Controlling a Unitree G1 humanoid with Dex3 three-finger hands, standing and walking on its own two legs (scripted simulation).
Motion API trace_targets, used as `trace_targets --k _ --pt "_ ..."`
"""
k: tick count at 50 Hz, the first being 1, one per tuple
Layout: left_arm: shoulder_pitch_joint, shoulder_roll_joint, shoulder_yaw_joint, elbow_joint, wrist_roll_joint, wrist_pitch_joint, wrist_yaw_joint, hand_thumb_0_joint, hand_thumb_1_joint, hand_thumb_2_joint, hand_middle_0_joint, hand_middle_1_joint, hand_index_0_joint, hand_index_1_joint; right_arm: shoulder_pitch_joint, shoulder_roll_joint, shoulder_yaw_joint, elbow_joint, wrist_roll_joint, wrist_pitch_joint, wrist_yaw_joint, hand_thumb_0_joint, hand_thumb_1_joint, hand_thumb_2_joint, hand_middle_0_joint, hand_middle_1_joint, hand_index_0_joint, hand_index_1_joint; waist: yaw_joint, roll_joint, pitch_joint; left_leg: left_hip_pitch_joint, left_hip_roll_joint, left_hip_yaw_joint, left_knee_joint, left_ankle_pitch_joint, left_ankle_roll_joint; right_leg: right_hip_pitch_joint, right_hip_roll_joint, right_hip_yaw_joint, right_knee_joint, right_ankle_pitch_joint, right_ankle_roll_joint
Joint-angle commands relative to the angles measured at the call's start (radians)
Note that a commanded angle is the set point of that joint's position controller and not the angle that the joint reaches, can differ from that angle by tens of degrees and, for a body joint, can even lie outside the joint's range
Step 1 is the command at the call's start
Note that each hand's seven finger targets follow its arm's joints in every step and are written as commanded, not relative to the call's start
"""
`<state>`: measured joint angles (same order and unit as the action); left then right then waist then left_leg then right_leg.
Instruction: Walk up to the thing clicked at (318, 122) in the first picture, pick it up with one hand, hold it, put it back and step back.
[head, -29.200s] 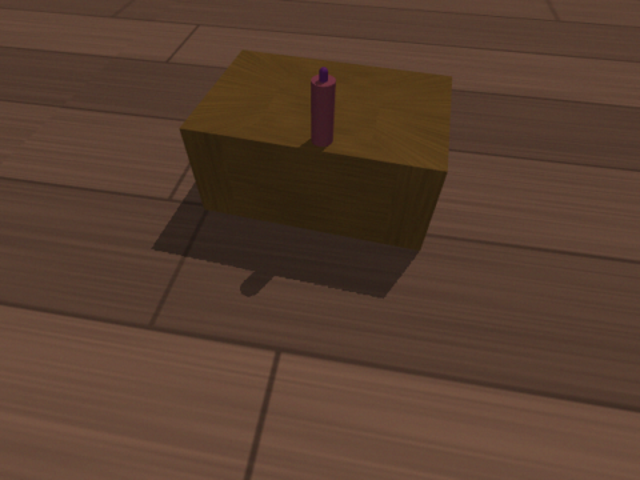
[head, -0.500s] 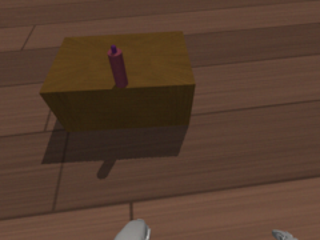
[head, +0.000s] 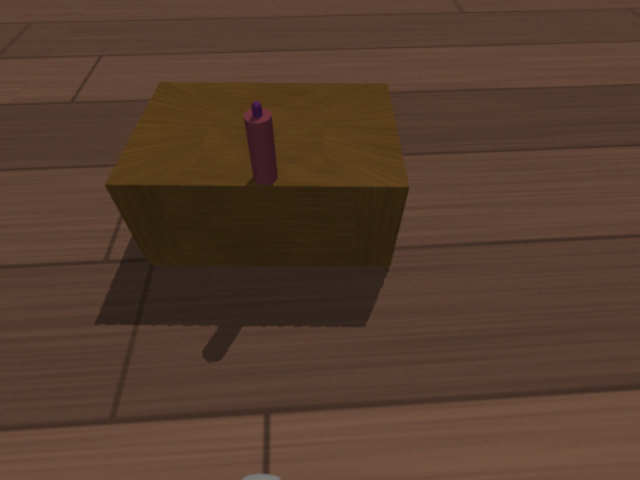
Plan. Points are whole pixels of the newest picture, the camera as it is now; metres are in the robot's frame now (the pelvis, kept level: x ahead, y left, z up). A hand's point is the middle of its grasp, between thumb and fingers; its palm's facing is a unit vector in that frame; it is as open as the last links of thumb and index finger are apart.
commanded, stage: step back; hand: left
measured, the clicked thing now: (261, 142) +1.00 +0.21 -0.21
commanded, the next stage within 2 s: stand in 0.46 s
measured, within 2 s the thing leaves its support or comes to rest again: neither
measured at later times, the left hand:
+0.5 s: hand out of the picture +0.14 +0.27 -0.15, palm faces +0.01 -0.93 -0.36, open 7.4 cm
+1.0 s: hand out of the picture +0.09 +0.25 -0.14, palm faces -0.02 -0.94 -0.33, open 7.4 cm
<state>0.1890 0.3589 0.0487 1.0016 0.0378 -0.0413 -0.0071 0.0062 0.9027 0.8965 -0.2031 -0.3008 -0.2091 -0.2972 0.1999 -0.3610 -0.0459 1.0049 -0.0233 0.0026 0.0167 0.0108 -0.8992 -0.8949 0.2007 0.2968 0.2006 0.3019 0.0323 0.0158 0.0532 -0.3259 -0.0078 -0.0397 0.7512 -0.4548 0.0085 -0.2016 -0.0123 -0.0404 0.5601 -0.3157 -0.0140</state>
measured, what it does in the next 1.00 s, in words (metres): stands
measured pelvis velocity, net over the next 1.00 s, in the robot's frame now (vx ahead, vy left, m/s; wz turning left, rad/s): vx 0.01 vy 0.01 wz -0.01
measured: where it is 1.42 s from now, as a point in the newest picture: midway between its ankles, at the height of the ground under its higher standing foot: outside the picture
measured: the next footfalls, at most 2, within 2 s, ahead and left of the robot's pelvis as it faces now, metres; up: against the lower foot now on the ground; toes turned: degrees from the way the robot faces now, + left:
none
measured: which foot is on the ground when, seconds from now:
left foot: down 0.00-1.00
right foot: down 0.00-1.00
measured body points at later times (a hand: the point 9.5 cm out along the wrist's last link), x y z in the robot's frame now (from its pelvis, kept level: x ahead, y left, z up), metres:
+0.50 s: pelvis +0.04 +0.01 +0.01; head +0.06 +0.02 +0.46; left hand +0.13 +0.32 -0.12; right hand +0.16 -0.28 -0.12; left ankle +0.05 +0.13 -0.73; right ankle +0.00 -0.12 -0.73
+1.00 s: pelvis +0.01 +0.01 +0.02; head +0.01 +0.01 +0.47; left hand +0.09 +0.30 -0.12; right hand +0.09 -0.29 -0.11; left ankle +0.05 +0.13 -0.73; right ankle +0.00 -0.12 -0.73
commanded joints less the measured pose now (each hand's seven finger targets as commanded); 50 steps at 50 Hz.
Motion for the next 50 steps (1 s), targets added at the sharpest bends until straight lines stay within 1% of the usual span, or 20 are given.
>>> trace_targets --k 1,2,3,4,5,6,7,8,10,12,15,18,22,23,24,27,34,44,47,50 --pt "-0.119 0.264 0.052 -0.08 -0.011 -0.015 0.01 0.0 0.9 0.9 -0.2 -0.3 -0.2 -0.3 0.029 -0.162 -0.048 -0.036 -0.003 -0.051 -0.011 0.0 -0.9 -0.9 0.2 0.3 0.2 0.3 -0.055 -0.139 -0.052 0.124 0.007 0.047 -0.285 0.177 0.002 -0.036 -0.206 0.159 -0.114 0.246 -0.112" --pt "-0.105 0.234 0.039 -0.08 -0.016 -0.008 0.009 0.0 0.9 0.9 -0.2 -0.3 -0.2 -0.3 0.024 -0.169 -0.055 -0.031 -0.009 -0.053 -0.016 0.0 -0.9 -0.9 0.2 0.3 0.2 0.3 -0.054 -0.104 -0.061 0.191 0.017 0.016 -0.338 0.285 0.011 -0.059 -0.162 0.109 -0.046 0.297 -0.075" --pt "-0.089 0.199 0.025 -0.086 -0.022 -0.004 0.008 0.0 0.9 0.9 -0.2 -0.3 -0.2 -0.3 0.022 -0.209 -0.066 -0.032 -0.017 -0.055 -0.022 0.0 -0.9 -0.9 0.2 0.3 0.2 0.3 -0.05 0.003 -0.087 0.262 0.118 -0.124 -0.375 0.357 0.041 -0.125 -0.104 0.061 0.061 0.277 -0.038" --pt "-0.084 0.161 0.014 -0.082 -0.037 0.006 0.007 0.0 0.9 0.9 -0.2 -0.3 -0.2 -0.3 -0.022 -0.25 -0.065 -0.05 -0.017 -0.059 -0.026 0.0 -0.9 -0.9 0.2 0.3 0.2 0.3 -0.027 0.113 -0.09 0.227 0.255 -0.328 -0.438 0.28 0.112 -0.171 -0.017 0.02 0.115 0.017 0.006" --pt "-0.084 0.213 0.032 -0.06 -0.037 0.016 0.014 0.0 0.9 0.9 -0.2 -0.3 -0.2 -0.3 -0.051 -0.288 -0.068 -0.054 -0.008 -0.055 -0.023 0.0 -0.9 -0.9 0.2 0.3 0.2 0.3 -0.027 0.104 -0.072 0.125 0.309 -0.354 -0.432 0.223 0.198 -0.098 -0.019 0.05 0.135 -0.221 -0.002" --pt "-0.09 0.212 0.027 -0.054 -0.032 0.013 0.014 0.0 0.9 0.9 -0.2 -0.3 -0.2 -0.3 -0.067 -0.27 -0.064 -0.048 -0.011 -0.053 -0.022 0.0 -0.9 -0.9 0.2 0.3 0.2 0.3 -0.021 0.076 -0.052 0.115 0.297 -0.329 -0.425 0.241 0.197 -0.095 -0.021 0.058 0.129 -0.233 -0.01" --pt "-0.083 0.192 0.021 -0.048 -0.029 0.011 0.013 0.0 0.9 0.9 -0.2 -0.3 -0.2 -0.3 -0.088 -0.251 -0.054 -0.053 -0.012 -0.051 -0.023 0.0 -0.9 -0.9 0.2 0.3 0.2 0.3 -0.01 0.086 -0.047 0.144 0.267 -0.276 -0.397 0.322 0.168 -0.096 -0.029 0.061 0.069 -0.182 -0.016" --pt "-0.068 0.187 0.02 -0.033 -0.028 0.006 0.016 0.0 0.9 0.9 -0.2 -0.3 -0.2 -0.3 -0.118 -0.243 -0.05 -0.055 -0.013 -0.049 -0.026 0.0 -0.9 -0.9 0.2 0.3 0.2 0.3 -0.002 0.109 -0.047 0.146 0.237 -0.224 -0.365 0.412 0.134 -0.072 -0.03 0.058 -0.021 -0.095 -0.015" --pt "-0.017 0.217 0.027 0.001 -0.026 -0.01 0.022 0.0 0.9 0.9 -0.2 -0.3 -0.2 -0.3 -0.161 -0.207 -0.038 -0.053 0.007 -0.044 -0.024 0.0 -0.9 -0.9 0.2 0.3 0.2 0.3 0.021 0.084 -0.104 0.09 0.169 -0.113 -0.281 0.537 0.06 0.095 -0.06 0.098 -0.136 0.198 -0.013" --pt "-0.068 0.259 0.034 -0.01 -0.022 -0.014 0.021 0.0 0.9 0.9 -0.2 -0.3 -0.2 -0.3 -0.118 -0.19 -0.035 -0.041 0.011 -0.04 -0.026 0.0 -0.9 -0.9 0.2 0.3 0.2 0.3 -0.021 0.004 -0.13 0.096 0.093 -0.035 -0.248 0.449 0.024 0.121 -0.123 0.164 -0.117 0.29 -0.044" --pt "-0.111 0.234 0.022 -0.014 -0.031 -0.008 0.024 0.0 0.9 0.9 -0.2 -0.3 -0.2 -0.3 -0.138 -0.201 -0.04 -0.012 0.004 -0.042 -0.028 0.0 -0.9 -0.9 0.2 0.3 0.2 0.3 -0.022 0.004 -0.12 0.148 0.111 -0.041 -0.274 0.524 0.034 0.089 -0.111 0.121 -0.097 0.338 -0.037" --pt "-0.105 0.228 0.016 0.005 -0.027 -0.005 0.025 0.0 0.9 0.9 -0.2 -0.3 -0.2 -0.3 -0.176 -0.196 -0.036 -0.006 0.006 -0.04 -0.026 0.0 -0.9 -0.9 0.2 0.3 0.2 0.3 -0.014 -0.011 -0.111 0.168 0.125 -0.048 -0.291 0.516 0.055 0.079 -0.1 0.107 -0.116 0.324 -0.027" --pt "-0.124 0.233 0.019 0.012 -0.027 -0.006 0.027 0.0 0.9 0.9 -0.2 -0.3 -0.2 -0.3 -0.181 -0.19 -0.033 0.013 0.006 -0.037 -0.026 0.0 -0.9 -0.9 0.2 0.3 0.2 0.3 -0.019 -0.03 -0.129 0.174 0.113 -0.02 -0.286 0.545 0.042 0.118 -0.115 0.117 -0.126 0.385 -0.028" --pt "-0.12 0.197 0.003 0.033 -0.04 0.0 0.025 0.0 0.9 0.9 -0.2 -0.3 -0.2 -0.3 -0.168 -0.188 -0.019 0.013 0.019 -0.039 -0.026 0.0 -0.9 -0.9 0.2 0.3 0.2 0.3 -0.032 -0.017 -0.124 0.238 0.138 -0.065 -0.337 0.651 0.041 0.087 -0.108 0.118 -0.143 0.44 -0.013" --pt "-0.121 0.192 0.002 0.035 -0.043 0.002 0.025 0.0 0.9 0.9 -0.2 -0.3 -0.2 -0.3 -0.162 -0.201 -0.019 0.021 0.018 -0.043 -0.025 0.0 -0.9 -0.9 0.2 0.3 0.2 0.3 -0.03 -0.003 -0.123 0.252 0.147 -0.067 -0.343 0.71 0.043 0.102 -0.1 0.11 -0.148 0.433 -0.003" --pt "-0.128 0.201 0.001 0.043 -0.039 0.005 0.027 0.0 0.9 0.9 -0.2 -0.3 -0.2 -0.3 -0.174 -0.201 -0.017 0.026 0.018 -0.045 -0.028 0.0 -0.9 -0.9 0.2 0.3 0.2 0.3 -0.031 0.004 -0.149 0.306 0.151 -0.058 -0.349 0.772 0.032 0.12 -0.102 0.101 -0.17 0.459 -0.001" --pt "-0.157 0.202 -0.001 0.063 -0.029 0.007 0.019 0.0 0.9 0.9 -0.2 -0.3 -0.2 -0.3 -0.213 -0.189 -0.005 0.032 0.019 -0.038 -0.025 0.0 -0.9 -0.9 0.2 0.3 0.2 0.3 -0.03 -0.007 -0.102 0.253 0.137 -0.044 -0.43 0.527 0.014 0.14 -0.11 0.115 -0.262 0.331 0.004" --pt "-0.16 0.204 -0.001 0.083 -0.028 0.002 0.012 0.0 0.9 0.9 -0.2 -0.3 -0.2 -0.3 -0.189 -0.187 0.002 0.058 0.017 -0.042 -0.02 0.0 -0.9 -0.9 0.2 0.3 0.2 0.3 -0.034 -0.014 -0.089 0.236 0.14 -0.049 -0.466 0.436 0.008 0.134 -0.12 0.127 -0.297 0.254 0.001" --pt "-0.154 0.201 -0.003 0.088 -0.029 0.005 0.01 0.0 0.9 0.9 -0.2 -0.3 -0.2 -0.3 -0.183 -0.193 0.003 0.065 0.015 -0.041 -0.02 0.0 -0.9 -0.9 0.2 0.3 0.2 0.3 -0.034 0.0 -0.064 0.22 0.138 -0.055 -0.484 0.371 0.006 0.111 -0.115 0.131 -0.31 0.196 -0.001" --pt "-0.145 0.208 -0.002 0.093 -0.026 0.007 0.01 0.0 0.9 0.9 -0.2 -0.3 -0.2 -0.3 -0.172 -0.191 0.002 0.069 0.014 -0.035 -0.017 0.0 -0.9 -0.9 0.2 0.3 0.2 0.3 -0.037 -0.023 -0.028 0.202 0.131 -0.06 -0.495 0.247 0.005 0.055 -0.113 0.138 -0.333 0.077 -0.002"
